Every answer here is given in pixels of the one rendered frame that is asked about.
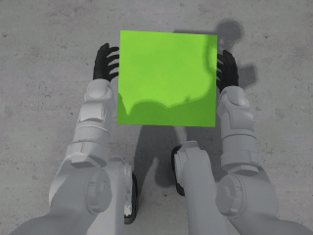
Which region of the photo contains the right robot forearm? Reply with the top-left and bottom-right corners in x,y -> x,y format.
216,85 -> 279,203

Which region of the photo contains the right robot hand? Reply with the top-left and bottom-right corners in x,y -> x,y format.
216,50 -> 239,94

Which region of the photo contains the left robot hand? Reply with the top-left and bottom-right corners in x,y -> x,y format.
93,42 -> 119,82

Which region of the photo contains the carton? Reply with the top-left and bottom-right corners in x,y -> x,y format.
116,30 -> 218,127

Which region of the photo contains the robot right upper arm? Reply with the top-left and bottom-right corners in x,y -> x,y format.
215,173 -> 313,235

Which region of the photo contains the left robot forearm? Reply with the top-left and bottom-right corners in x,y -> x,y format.
49,78 -> 116,207

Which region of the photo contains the robot left foot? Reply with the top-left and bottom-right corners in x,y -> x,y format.
124,173 -> 138,225

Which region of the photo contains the robot left upper arm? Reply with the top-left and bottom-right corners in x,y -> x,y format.
9,166 -> 112,235

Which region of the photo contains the right robot shin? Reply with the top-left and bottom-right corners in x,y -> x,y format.
179,141 -> 211,187

